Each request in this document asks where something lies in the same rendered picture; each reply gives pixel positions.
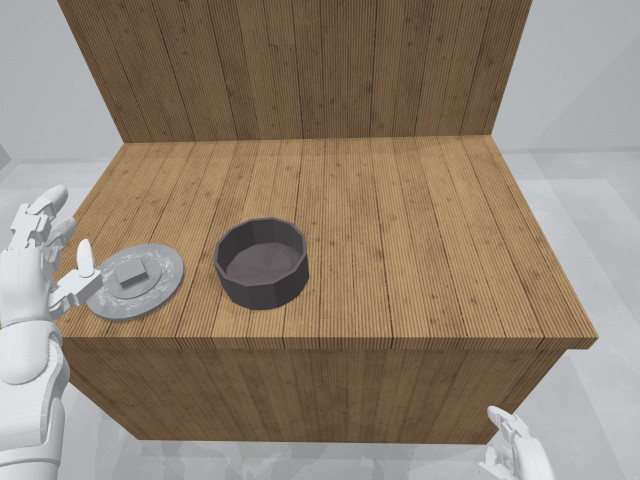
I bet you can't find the right robot hand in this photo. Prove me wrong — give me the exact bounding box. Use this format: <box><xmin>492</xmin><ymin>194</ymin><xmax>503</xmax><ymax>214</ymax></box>
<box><xmin>479</xmin><ymin>406</ymin><xmax>557</xmax><ymax>480</ymax></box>

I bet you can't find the pot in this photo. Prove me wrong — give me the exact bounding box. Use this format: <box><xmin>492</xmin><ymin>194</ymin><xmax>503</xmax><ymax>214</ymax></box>
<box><xmin>213</xmin><ymin>217</ymin><xmax>309</xmax><ymax>310</ymax></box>

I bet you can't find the left robot forearm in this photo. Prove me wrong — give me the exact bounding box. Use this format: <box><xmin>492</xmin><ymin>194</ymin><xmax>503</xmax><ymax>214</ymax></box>
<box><xmin>0</xmin><ymin>320</ymin><xmax>70</xmax><ymax>480</ymax></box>

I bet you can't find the knob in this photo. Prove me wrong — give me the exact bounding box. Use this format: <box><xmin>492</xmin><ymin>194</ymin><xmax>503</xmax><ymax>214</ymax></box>
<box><xmin>114</xmin><ymin>256</ymin><xmax>149</xmax><ymax>288</ymax></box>

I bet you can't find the lid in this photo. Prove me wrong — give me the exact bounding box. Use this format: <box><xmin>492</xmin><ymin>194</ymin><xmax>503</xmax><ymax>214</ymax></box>
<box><xmin>86</xmin><ymin>243</ymin><xmax>184</xmax><ymax>321</ymax></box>

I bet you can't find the left robot hand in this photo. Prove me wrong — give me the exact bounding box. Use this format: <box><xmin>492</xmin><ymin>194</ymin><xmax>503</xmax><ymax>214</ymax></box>
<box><xmin>0</xmin><ymin>185</ymin><xmax>103</xmax><ymax>329</ymax></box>

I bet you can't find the table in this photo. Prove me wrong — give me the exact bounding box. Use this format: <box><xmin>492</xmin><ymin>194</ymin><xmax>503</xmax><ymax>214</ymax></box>
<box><xmin>0</xmin><ymin>0</ymin><xmax>599</xmax><ymax>445</ymax></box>

